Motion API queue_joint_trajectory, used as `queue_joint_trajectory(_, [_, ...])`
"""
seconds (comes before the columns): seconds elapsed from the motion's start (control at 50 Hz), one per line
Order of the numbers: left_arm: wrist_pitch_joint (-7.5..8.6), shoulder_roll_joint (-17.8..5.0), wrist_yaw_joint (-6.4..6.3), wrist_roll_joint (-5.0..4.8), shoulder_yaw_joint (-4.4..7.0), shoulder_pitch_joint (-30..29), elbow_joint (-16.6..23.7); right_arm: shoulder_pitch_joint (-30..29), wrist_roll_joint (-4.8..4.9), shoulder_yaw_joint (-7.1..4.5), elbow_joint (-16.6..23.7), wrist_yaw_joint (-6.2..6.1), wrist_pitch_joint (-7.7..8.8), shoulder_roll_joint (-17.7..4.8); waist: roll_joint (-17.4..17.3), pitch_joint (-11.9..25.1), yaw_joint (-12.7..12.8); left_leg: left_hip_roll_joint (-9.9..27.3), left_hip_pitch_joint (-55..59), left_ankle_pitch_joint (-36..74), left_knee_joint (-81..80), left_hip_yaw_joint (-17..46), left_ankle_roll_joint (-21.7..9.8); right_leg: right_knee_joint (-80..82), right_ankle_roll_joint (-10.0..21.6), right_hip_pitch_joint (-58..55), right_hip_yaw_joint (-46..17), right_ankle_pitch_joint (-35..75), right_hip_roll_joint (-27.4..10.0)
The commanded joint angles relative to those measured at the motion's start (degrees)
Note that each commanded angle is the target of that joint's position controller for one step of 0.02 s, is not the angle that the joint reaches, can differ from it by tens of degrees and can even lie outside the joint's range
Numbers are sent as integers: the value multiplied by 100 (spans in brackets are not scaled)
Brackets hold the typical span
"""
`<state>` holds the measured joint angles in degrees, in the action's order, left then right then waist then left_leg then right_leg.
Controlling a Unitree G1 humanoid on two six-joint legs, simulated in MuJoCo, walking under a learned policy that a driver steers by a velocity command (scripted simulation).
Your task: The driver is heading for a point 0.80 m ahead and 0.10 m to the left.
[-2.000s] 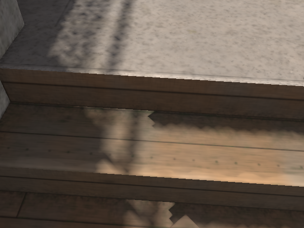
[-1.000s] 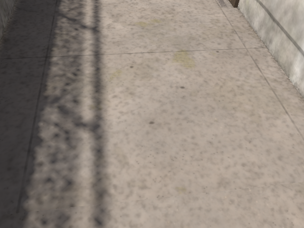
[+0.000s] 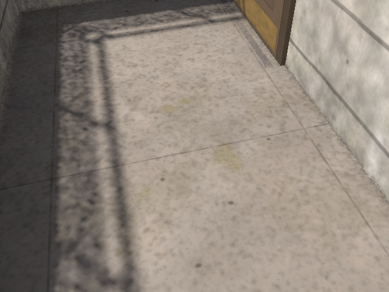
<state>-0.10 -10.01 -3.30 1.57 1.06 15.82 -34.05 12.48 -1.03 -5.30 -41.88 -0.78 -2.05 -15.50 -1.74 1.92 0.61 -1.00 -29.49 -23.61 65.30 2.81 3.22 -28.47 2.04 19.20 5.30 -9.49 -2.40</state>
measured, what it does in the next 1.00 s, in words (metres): walks ahead: left foot, then right foot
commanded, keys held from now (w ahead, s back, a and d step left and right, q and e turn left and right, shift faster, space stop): q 0.16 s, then w+q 0.10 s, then w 0.74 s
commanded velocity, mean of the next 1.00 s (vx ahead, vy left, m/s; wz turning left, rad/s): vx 0.31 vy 0.00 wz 0.26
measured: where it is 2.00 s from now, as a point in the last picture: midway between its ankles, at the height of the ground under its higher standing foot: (154, 252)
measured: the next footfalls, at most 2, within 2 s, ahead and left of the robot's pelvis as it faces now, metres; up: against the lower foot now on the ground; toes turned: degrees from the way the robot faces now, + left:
left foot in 0.14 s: +0.04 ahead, +0.13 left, +0.00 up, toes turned +4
right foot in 0.54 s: +0.21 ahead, -0.06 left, +0.00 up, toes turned +14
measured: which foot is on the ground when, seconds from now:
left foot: up 0.00-0.12, down 0.14-0.54, up 0.56-1.00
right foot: down 0.00-0.14, up 0.16-0.52, down 0.54-1.00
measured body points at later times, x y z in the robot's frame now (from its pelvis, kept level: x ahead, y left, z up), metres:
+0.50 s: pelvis +0.08 +0.02 +0.01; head +0.07 +0.02 +0.46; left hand +0.18 +0.30 -0.08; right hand +0.18 -0.23 -0.11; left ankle +0.00 +0.12 -0.73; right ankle +0.16 -0.07 -0.71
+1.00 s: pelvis +0.32 +0.07 -0.01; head +0.35 +0.08 +0.44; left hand +0.20 +0.30 -0.13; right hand +0.61 -0.06 -0.08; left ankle +0.46 +0.22 -0.71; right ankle +0.17 -0.06 -0.73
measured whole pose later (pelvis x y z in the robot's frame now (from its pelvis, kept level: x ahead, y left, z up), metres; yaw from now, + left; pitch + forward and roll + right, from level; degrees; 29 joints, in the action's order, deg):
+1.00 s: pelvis +0.32 +0.07 -0.01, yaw +14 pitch +3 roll -1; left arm 6.0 -11.6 0.2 0.5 2.2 30.1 -49.3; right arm 0.1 -1.5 -1.7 -37.9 3.1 2.4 -12.5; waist -1.6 -0.4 5.3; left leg 1.4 -35.3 -2.0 32.9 -4.2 -4.6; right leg -8.0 2.4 -9.4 0.3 -20.2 2.6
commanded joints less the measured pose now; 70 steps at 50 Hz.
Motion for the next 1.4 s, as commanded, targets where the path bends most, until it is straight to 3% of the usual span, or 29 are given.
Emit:
queue_joint_trajectory(0.02, [59, -789, -80, 80, 234, 71, 376, -237, -1, 67, 444, 86, 27, -65, 1083, 40, 185, 17, -536, -457, -1191, -281, -48, 1019, 1025, -1137, -1087, -843, -947])
queue_joint_trajectory(0.08, [-10, -1171, -71, 55, 390, 111, 386, -160, 3, 93, 578, 162, -18, -158, 1175, 87, 157, 103, 381, -700, -2435, -487, -416, 893, 1035, -768, -1019, -1031, -1235])
queue_joint_trajectory(0.12, [-13, -1218, -19, 21, 408, 84, 240, 462, -16, 63, 431, 162, 61, -290, 714, 63, -212, -163, 1891, 489, -3674, -708, -648, 255, 545, 287, -436, -1305, -947])
queue_joint_trajectory(0.14, [-18, -1004, 29, 76, 368, 191, 203, 734, -82, -23, 451, 162, 136, -645, -237, -72, -328, 420, 2339, 290, -4403, 504, -778, -832, 148, 1060, 150, -1698, -587])
queue_joint_trajectory(0.16, [-31, -612, 54, -38, 198, -518, 683, 555, -69, -216, 801, 32, 133, -1366, -1862, -441, -517, 1704, 1930, -919, -5279, 3069, -1275, -1841, -321, 2417, 359, -2387, 300])
queue_joint_trajectory(0.18, [4, -778, 68, 10, 223, -1098, 855, 871, -137, -289, 798, -59, 83, -1367, -1419, -490, -764, 1676, 1679, -1905, -5494, 3489, -1753, -2692, -261, 2469, -698, -2227, 233])
queue_joint_trajectory(0.2, [60, -875, 152, 4, 255, -1039, 806, 745, -160, -239, 728, -98, 70, -1234, -1139, -556, -554, 1604, 1693, -2721, -5531, 3408, -1949, -3204, -241, 2724, -873, -1855, 206])
queue_joint_trajectory(0.24, [135, -1079, 235, 5, 341, -786, 564, 235, -37, -140, 849, -84, 114, -955, -994, -481, -269, 1253, 1574, -1951, -5463, 2708, -1776, -3360, -342, 2529, -763, -1274, 161])
queue_joint_trajectory(0.3, [119, -1000, 321, 90, 322, -563, 256, 477, -4, -17, 662, -37, 356, -594, -568, -203, -247, 985, 1725, -924, -5377, 2189, -1759, -3502, -379, 2276, -596, -760, 217])
queue_joint_trajectory(0.46, [285, -811, 475, -167, 264, -714, 83, 829, 49, -73, 362, 70, 676, -725, -763, -419, -315, 1042, 1354, -695, -5419, 1850, -1703, -892, -38, 651, -351, -881, 279])
queue_joint_trajectory(0.52, [315, -702, 434, -74, 339, 73, -94, 614, 169, -36, 320, 135, 632, -672, -234, -393, 167, 810, 231, -525, -4722, 1643, -1418, 225, 185, -1473, -223, -427, 398])
queue_joint_trajectory(0.54, [412, -927, 377, 6, 413, 692, -200, 509, 157, 64, 405, 157, 667, -353, 353, -30, 485, 434, -182, -40, -3632, 1207, -1185, 518, 239, -2383, -836, -956, -33])
queue_joint_trajectory(0.56, [493, -1517, 328, 156, 513, 1154, -124, 453, 204, 233, 637, 165, 711, 187, 1666, 420, 619, -250, -857, -193, -1647, 296, -874, 1599, 500, -2970, -3045, -2968, -1563])
queue_joint_trajectory(0.58, [497, -1870, 355, 73, 637, 1100, -194, 537, 115, 120, 627, 105, 709, -259, 1823, 39, 400, -488, -1741, -383, -754, 187, -826, 2235, 792, -2524, -4655, -3896, -1917])
queue_joint_trajectory(0.62, [481, -1160, 390, -17, 453, 544, -177, 398, -81, 66, 500, 191, 685, -448, 686, -299, 49, 45, -1752, 476, 104, 234, -783, 1987, 929, -1895, -3853, -3466, -1555])
queue_joint_trajectory(0.7, [713, -794, 367, -76, 264, 741, -472, 39, -181, 120, 374, 450, 577, -222, 654, -345, 46, 360, -1659, 1338, 147, -123, -552, 2059, 781, -1457, -2286, -1369, -883])
queue_joint_trajectory(0.84, [740, -771, 332, -112, 236, 1342, -893, -1258, -92, 226, 669, 439, 486, -10, 672, -633, 259, 416, -1704, 2060, -1591, -552, -355, 2345, 890, -1681, -1359, 730, -690])
queue_joint_trajectory(0.92, [715, -1030, 318, -59, 310, 1370, -1069, -1743, -54, 277, 852, 436, 506, 7, 646, -888, 300, 358, -947, 2397, -2870, -707, -604, 2452, 799, -1868, -1106, 1651, -798])
queue_joint_trajectory(0.98, [680, -1168, 328, -133, 369, 1345, -1288, -1419, -39, 219, 757, 348, 514, -173, 732, -592, 103, 35, 62, 2188, -3361, -873, -907, 1674, 652, -2190, -793, 3894, -850])
queue_joint_trajectory(1.02, [620, -1258, 280, -81, 401, 1201, -1334, -278, -83, 103, 423, 217, 541, -407, 779, 42, -377, -290, 1165, 1816, -3674, -928, -1136, 233, 495, -2455, -657, 5225, -790])
queue_joint_trajectory(1.04, [589, -1191, 247, -76, 383, 1191, -1308, 656, -185, 11, 179, 135, 606, -622, 638, 607, -739, 8, 2498, 1847, -3674, -585, -1340, -991, 421, -1795, -565, 4465, -661])
queue_joint_trajectory(1.06, [574, -841, 233, -17, 290, 1338, -1100, 1549, -298, -102, 134, 43, 650, -1123, -213, 1470, -897, 1495, 3788, 1131, -3512, 957, -1564, -2829, 420, -738, -308, 2046, -324])
queue_joint_trajectory(1.08, [529, -523, 274, -190, 239, 1990, -998, 1187, -234, -105, 217, 69, 646, -1320, -1725, 2057, -371, 2638, 4826, 643, -4327, 3632, -2270, -4671, 204, 1052, -513, -2109, 720])
queue_joint_trajectory(1.1, [506, -1086, 260, -41, 384, 1318, -1012, 714, -33, -35, 350, 78, 582, -840, -703, 1512, -384, 2204, 4127, 298, -4749, 3497, -1958, -4870, 275, 1468, -979, -1485, 375])
queue_joint_trajectory(1.12, [542, -1051, 316, -86, 363, 765, -880, 308, -10, 46, 349, 63, 599, -588, -362, 706, -319, 1977, 3287, 627, -4922, 2501, -1812, -4777, 240, 1575, -962, -904, 228])
queue_joint_trajectory(1.14, [566, -911, 343, -105, 309, 594, -872, 234, -51, 107, 295, 69, 645, -394, -26, 380, -228, 1802, 2789, 1146, -5099, 1873, -1697, -4507, 221, 1524, -948, -655, 86])
queue_joint_trajectory(1.18, [427, -696, 430, -49, 255, 732, -911, 422, -23, 138, 173, 82, 748, -300, -55, 145, 21, 1558, 2201, 1836, -5303, 1155, -1489, -4089, 176, 1207, -985, -630, -81])
queue_joint_trajectory(1.28, [137, -636, 517, 96, 251, 300, -892, 762, 32, 188, -136, 70, 936, -228, -228, -397, 45, 1308, 2023, 3530, -5649, -147, -1250, -3522, 51, 1741, -828, -95, -136])
queue_joint_trajectory(1.4, [183, -378, 581, 37, 104, -821, -506, 925, 100, 216, -421, -10, 861, -314, -235, -337, -207, 1056, 2411, 5657, -5192, -1247, -962, -1190, 84, 1129, 36, 1153, 176])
